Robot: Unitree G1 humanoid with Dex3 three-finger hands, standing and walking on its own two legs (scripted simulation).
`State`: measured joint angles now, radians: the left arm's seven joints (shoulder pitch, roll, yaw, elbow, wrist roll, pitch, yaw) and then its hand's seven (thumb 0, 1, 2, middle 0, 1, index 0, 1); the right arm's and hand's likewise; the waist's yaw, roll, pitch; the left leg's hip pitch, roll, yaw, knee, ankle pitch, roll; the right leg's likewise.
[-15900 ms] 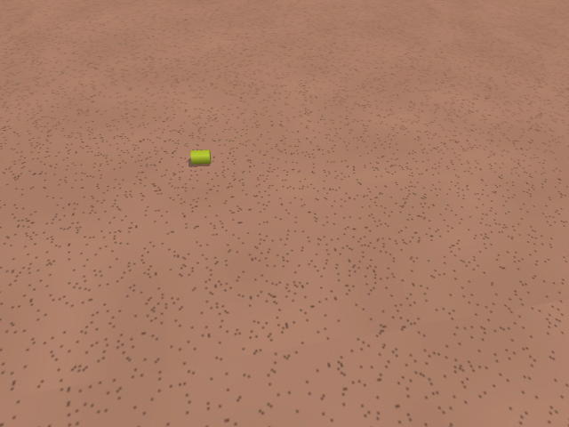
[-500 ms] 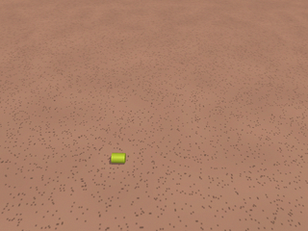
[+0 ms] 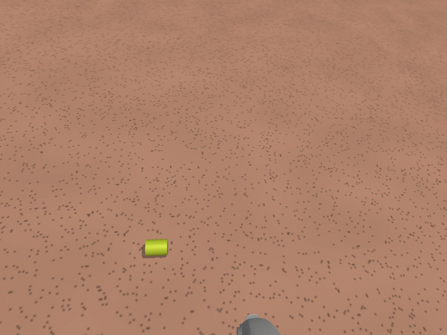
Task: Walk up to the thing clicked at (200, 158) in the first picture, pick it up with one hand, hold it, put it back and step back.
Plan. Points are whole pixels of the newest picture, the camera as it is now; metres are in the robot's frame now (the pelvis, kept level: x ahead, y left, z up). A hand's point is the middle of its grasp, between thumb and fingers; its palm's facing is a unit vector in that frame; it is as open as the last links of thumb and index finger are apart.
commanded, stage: walk up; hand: left
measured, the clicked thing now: (156, 247) +0.61 +0.19 -0.74
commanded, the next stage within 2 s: none
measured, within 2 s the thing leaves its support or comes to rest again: neither
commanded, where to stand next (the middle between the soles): +0.23 -0.06 m, yaw +3 degrees
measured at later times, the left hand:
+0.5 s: hand (113, 284) +0.26 +0.20 -0.15, palm faces -0.05 -0.94 -0.35, open 7.4 cm
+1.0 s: hand (114, 324) +0.19 +0.18 -0.16, palm faces -0.03 -0.91 -0.42, open 7.4 cm
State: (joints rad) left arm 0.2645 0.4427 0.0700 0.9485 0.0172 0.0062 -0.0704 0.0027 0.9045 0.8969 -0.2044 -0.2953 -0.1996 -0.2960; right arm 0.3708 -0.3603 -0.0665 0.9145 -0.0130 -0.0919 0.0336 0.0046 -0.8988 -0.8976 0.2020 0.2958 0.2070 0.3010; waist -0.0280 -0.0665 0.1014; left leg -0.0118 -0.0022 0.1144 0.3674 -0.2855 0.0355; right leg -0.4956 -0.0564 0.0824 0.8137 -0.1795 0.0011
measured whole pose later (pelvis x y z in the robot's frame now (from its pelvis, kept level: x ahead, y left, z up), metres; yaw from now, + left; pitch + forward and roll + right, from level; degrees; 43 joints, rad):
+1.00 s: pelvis +0.15 -0.09 -0.02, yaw -1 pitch -2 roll +0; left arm 0.27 0.37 0.03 0.96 0.03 -0.02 0.01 0.00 0.90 0.90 -0.21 -0.30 -0.20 -0.30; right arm 0.13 -0.41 -0.04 0.88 -0.01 0.04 0.01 0.00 -0.90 -0.90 0.20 0.30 0.20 0.30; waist 0.03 0.04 0.09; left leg -0.44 0.02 -0.06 0.84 -0.42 0.02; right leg -0.21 -0.03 0.03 0.69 -0.44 0.02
